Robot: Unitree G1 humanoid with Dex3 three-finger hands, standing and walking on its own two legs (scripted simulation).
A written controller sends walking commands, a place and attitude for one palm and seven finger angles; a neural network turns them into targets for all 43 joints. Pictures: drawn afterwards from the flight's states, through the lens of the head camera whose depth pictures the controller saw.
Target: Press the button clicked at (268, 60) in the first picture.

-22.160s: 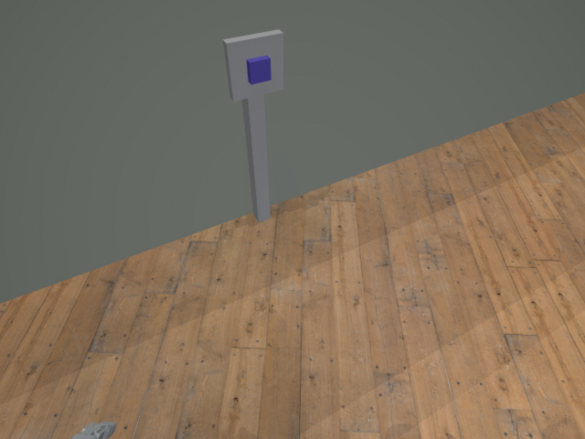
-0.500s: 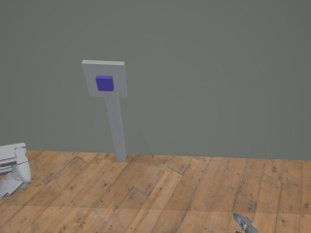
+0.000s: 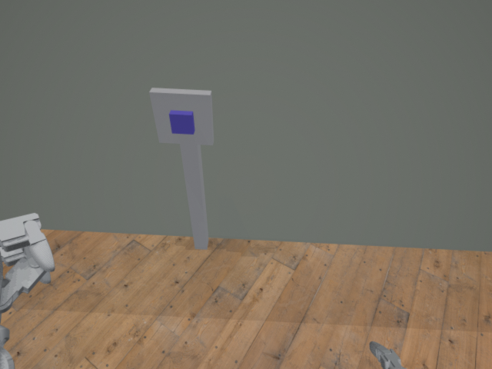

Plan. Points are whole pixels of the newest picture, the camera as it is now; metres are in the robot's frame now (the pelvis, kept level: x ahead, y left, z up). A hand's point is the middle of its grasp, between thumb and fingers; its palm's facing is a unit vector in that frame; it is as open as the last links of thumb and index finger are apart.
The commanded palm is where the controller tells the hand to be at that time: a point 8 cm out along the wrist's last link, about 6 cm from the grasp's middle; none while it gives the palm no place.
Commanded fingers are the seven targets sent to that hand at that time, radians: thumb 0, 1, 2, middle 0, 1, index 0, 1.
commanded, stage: stop stepping back and stand still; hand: left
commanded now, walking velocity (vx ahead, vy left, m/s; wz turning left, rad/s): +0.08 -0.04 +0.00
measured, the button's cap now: (182, 121) +0.82 +0.23 -0.02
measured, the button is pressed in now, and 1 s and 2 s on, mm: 0 0 0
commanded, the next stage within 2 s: let the arm hang, fingers relaxed in 0.08 s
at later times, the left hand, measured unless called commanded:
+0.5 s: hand out of the picture +0.06 +0.19 -0.16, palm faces +0.10 -0.97 -0.23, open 3.4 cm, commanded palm none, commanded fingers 0.00 0.90 0.90 -0.68 -0.82 -0.68 -0.82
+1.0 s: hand out of the picture -0.03 +0.19 -0.16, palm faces +0.05 -0.98 -0.18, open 7.1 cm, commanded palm none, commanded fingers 0.00 0.90 0.90 -0.20 -0.30 -0.20 -0.30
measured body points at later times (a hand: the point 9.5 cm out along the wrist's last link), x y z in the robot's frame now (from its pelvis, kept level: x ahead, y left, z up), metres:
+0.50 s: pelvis +0.00 -0.01 +0.01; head +0.01 +0.02 +0.46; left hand +0.05 +0.24 -0.14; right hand +0.09 -0.25 -0.12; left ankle +0.03 +0.12 -0.72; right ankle -0.01 -0.09 -0.72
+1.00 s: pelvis +0.00 +0.03 +0.02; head +0.00 +0.02 +0.47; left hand -0.03 +0.24 -0.14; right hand -0.02 -0.18 -0.15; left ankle +0.03 +0.12 -0.72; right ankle -0.01 -0.09 -0.72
